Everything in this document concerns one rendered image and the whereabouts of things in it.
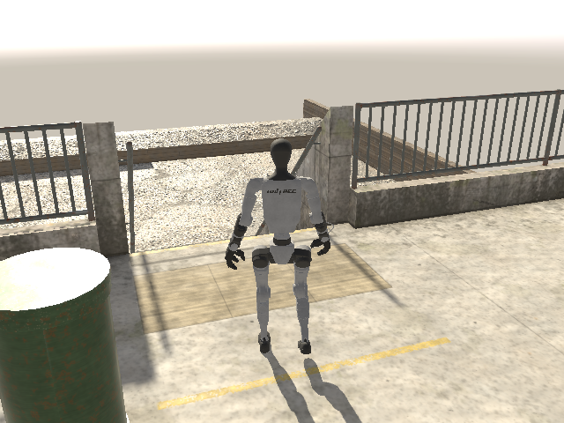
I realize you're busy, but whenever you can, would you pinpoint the left robot thigh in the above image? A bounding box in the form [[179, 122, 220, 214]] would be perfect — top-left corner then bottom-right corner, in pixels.
[[252, 245, 271, 302]]

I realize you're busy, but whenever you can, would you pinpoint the robot thigh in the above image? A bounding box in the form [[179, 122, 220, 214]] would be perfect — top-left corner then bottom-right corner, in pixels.
[[252, 245, 271, 302], [293, 245, 312, 298]]

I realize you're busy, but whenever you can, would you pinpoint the robot left forearm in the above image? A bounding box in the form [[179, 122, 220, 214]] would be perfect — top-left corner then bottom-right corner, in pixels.
[[228, 213, 247, 251]]

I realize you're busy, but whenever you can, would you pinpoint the right robot thigh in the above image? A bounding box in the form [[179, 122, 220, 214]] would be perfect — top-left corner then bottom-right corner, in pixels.
[[293, 245, 312, 298]]

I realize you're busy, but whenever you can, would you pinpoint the robot right upper arm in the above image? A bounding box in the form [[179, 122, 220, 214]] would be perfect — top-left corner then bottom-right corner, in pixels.
[[300, 176, 323, 224]]

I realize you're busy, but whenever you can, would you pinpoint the robot left upper arm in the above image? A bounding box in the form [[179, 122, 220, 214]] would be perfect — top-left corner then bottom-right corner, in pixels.
[[239, 177, 263, 226]]

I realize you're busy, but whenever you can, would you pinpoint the robot right forearm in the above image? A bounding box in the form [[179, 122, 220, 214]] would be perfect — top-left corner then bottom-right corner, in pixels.
[[314, 211, 330, 242]]

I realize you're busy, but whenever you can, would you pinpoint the right robot hand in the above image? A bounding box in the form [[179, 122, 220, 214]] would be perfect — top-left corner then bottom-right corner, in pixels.
[[310, 239, 330, 256]]

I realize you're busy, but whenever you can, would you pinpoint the left robot hand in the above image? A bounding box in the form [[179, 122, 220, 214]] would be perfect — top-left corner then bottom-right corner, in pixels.
[[225, 247, 245, 270]]

